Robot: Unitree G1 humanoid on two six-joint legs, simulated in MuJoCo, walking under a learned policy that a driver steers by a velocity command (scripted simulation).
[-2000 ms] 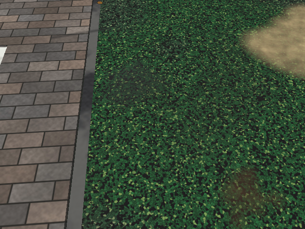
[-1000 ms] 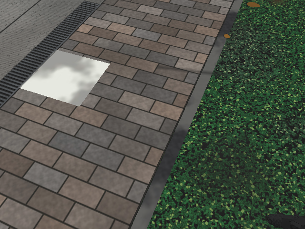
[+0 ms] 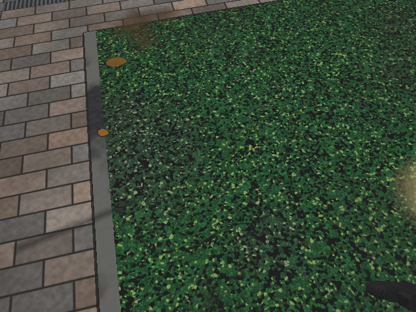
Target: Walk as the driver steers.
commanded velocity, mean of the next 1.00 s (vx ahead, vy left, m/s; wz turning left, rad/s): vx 0.20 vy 0.00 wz -0.06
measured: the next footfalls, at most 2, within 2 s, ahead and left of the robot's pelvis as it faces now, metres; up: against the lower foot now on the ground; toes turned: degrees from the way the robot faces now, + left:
left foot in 0.10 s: +0.24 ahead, +0.14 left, +0.00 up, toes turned -4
right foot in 0.52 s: +0.38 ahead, -0.09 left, +0.00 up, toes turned +1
